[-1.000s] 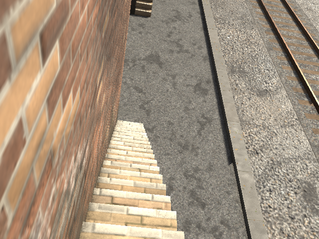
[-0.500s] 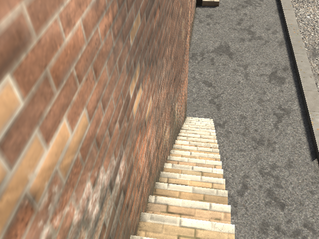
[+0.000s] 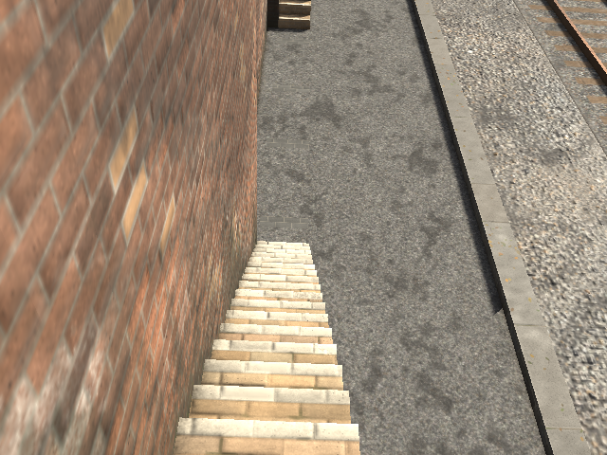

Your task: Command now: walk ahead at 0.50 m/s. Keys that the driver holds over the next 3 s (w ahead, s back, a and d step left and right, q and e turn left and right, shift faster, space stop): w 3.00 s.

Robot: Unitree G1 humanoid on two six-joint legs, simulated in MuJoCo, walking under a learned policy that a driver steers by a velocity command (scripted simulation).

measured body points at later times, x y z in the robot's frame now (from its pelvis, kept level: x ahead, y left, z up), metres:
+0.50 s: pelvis +0.18 +0.00 -0.13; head +0.14 -0.02 +0.32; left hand +0.10 +0.24 -0.27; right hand +0.31 -0.24 -0.26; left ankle +0.37 +0.16 -0.79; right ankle +0.11 -0.12 -0.84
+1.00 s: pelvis +0.38 +0.08 -0.31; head +0.37 +0.17 +0.13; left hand +0.43 +0.30 -0.50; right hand +0.29 -0.15 -0.41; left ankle +0.36 +0.17 -1.04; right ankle +0.51 -0.14 -0.92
